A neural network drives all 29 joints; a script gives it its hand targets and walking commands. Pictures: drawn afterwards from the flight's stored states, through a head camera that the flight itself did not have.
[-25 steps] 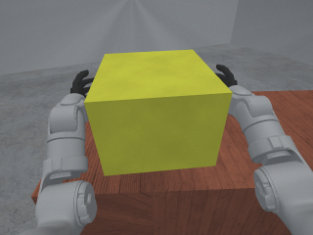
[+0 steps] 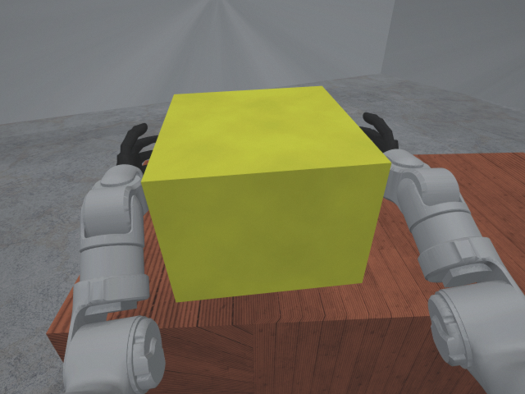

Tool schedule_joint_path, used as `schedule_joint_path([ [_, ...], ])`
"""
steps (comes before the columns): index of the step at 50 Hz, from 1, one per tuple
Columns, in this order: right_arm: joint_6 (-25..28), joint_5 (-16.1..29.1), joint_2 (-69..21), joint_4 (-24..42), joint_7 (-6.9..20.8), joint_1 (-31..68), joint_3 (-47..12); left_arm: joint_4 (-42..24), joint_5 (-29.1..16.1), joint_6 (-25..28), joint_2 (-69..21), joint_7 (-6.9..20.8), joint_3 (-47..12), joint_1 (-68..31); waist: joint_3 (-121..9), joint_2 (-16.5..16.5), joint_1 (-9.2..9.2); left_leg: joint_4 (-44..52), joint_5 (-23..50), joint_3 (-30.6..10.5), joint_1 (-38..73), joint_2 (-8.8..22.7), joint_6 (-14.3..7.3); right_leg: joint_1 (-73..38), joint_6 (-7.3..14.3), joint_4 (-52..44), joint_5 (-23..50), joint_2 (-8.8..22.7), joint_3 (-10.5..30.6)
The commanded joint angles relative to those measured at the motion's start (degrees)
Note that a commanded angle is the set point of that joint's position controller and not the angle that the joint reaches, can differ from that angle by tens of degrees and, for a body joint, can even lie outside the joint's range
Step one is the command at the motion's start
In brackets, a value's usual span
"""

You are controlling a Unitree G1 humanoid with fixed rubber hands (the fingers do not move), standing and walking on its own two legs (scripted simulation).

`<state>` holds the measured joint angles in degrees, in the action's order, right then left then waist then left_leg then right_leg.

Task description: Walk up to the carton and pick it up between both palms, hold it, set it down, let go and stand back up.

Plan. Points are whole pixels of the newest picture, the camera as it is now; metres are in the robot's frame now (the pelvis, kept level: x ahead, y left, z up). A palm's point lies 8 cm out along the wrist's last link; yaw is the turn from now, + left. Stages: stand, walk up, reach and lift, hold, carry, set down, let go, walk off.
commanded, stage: hold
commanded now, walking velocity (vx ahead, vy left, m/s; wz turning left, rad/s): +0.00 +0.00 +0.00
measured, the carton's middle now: (258, 179) +0.41 +0.01 +0.22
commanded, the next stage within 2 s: none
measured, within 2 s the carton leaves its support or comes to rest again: neither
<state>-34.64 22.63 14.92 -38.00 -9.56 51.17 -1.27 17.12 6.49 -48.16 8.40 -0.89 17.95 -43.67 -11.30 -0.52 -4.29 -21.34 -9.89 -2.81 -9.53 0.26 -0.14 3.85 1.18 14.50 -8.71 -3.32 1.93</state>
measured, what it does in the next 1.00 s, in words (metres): stands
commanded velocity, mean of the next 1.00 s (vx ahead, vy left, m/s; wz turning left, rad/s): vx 0.00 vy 0.00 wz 0.00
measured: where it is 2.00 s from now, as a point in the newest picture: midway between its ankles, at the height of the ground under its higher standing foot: outside the picture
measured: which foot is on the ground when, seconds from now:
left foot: down 0.00-1.00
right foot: down 0.00-1.00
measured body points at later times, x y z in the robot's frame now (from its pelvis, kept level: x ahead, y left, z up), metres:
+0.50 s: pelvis -0.01 +0.00 +0.00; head -0.11 +0.01 +0.44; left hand +0.37 +0.18 +0.27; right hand +0.36 -0.18 +0.27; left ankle +0.02 +0.11 -0.75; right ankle -0.01 -0.11 -0.75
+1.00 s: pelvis -0.01 +0.00 +0.00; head -0.10 +0.02 +0.44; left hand +0.37 +0.19 +0.26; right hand +0.37 -0.18 +0.27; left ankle +0.02 +0.11 -0.75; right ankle -0.01 -0.11 -0.75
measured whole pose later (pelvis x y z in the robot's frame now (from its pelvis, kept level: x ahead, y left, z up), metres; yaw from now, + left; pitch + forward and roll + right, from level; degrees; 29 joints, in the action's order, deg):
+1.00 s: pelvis -0.01 +0.00 +0.00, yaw +0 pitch -2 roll -1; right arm -35.7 21.1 14.6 -40.2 -9.3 53.1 -0.2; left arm 20.5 7.1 -47.1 8.2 -0.1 19.2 -45.2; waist -12.4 0.4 -4.4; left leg -20.9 -9.0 -3.1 -10.2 0.0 -0.3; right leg 4.5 1.0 14.1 -8.0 -3.1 2.0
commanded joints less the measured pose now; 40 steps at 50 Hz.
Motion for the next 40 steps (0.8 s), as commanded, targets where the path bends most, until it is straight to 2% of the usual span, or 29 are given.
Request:
schedule_joint_path([
  [1,1.71,8.03,-34.65,20.80,8.63,50.02,-12.86,-9.38,-10.20,4.24,-33.61,9.42,-25.73,-46.33,-17.22,3.32,0.12,2.13,13.01,-0.10,8.43,-1.00,1.68,-1.99,-1.73,-1.00,14.41,-0.10,0.70],
  [4,1.72,7.67,-34.85,19.93,8.74,50.53,-12.53,-8.39,-10.34,4.38,-33.77,9.48,-25.56,-46.88,-17.12,3.12,0.13,2.44,11.81,-0.07,7.96,-0.93,1.50,-1.65,-1.61,-1.22,13.28,-0.01,0.83],
  [5,1.78,8.08,-35.26,23.03,8.38,48.76,-12.50,-10.41,-10.18,3.91,-35.46,9.71,-25.97,-44.20,-19.82,4.11,-1.04,1.98,14.72,0.09,8.24,-0.95,1.88,-3.95,-1.38,-1.03,16.40,-0.25,1.09],
  [7,1.06,8.58,-33.68,24.19,7.86,48.64,-12.35,-11.79,-9.81,3.22,-34.78,10.05,-25.62,-43.79,-19.99,5.07,-1.47,1.31,17.19,0.11,8.81,-1.26,2.73,-5.53,-1.41,-0.56,18.85,-0.51,0.83],
  [12,0.05,6.34,-33.48,19.78,8.38,47.81,-10.34,-7.92,-8.31,2.81,-33.05,11.34,-22.94,-44.15,-14.25,3.26,-1.07,4.02,9.62,0.36,5.11,-1.06,1.89,-4.16,-1.33,-1.58,12.67,0.17,1.04],
  [16,0.74,6.74,-35.52,21.32,8.75,50.99,-11.36,-8.79,-9.39,3.93,-33.82,11.03,-23.89,-47.59,-17.55,3.14,-0.30,3.53,10.32,0.29,5.16,-1.18,1.70,-4.30,-1.44,-1.05,12.69,0.07,0.90],
  [19,0.86,6.74,-35.66,19.79,8.90,51.75,-11.37,-6.02,-8.66,3.97,-33.11,10.79,-22.41,-47.22,-16.50,2.18,0.63,3.76,8.90,0.48,4.93,-1.30,1.05,-3.49,-1.61,-1.36,11.18,0.16,0.87],
  [27,1.40,5.39,-36.22,15.35,9.28,53.96,-9.45,-0.85,-8.79,4.81,-33.48,10.81,-20.89,-49.35,-15.05,1.09,0.77,4.89,3.51,0.68,3.05,-1.08,-0.11,-1.46,-1.21,-2.29,5.53,0.56,1.28],
  [33,1.49,5.73,-35.63,14.67,8.89,53.32,-8.93,-0.26,-9.40,5.21,-34.09,11.04,-21.37,-49.14,-16.29,2.39,-0.35,4.34,5.33,0.36,3.32,-1.12,0.57,-2.57,-1.06,-2.00,7.46,0.54,1.46],
  [36,1.45,6.15,-35.33,14.44,8.93,52.80,-8.78,-2.15,-9.95,5.49,-34.36,10.92,-21.99,-50.30,-16.59,3.49,-0.79,4.24,6.67,-0.04,3.65,-0.85,1.16,-2.75,-0.97,-1.58,8.44,0.21,1.06],
  [40,1.37,6.91,-34.98,15.82,8.86,52.32,-9.52,-3.03,-9.84,5.25,-34.15,10.92,-21.94,-49.17,-17.43,3.63,-0.63,3.74,8.73,-0.08,4.20,-1.02,1.50,-3.80,-1.11,-1.21,10.87,0.11,1.06],
])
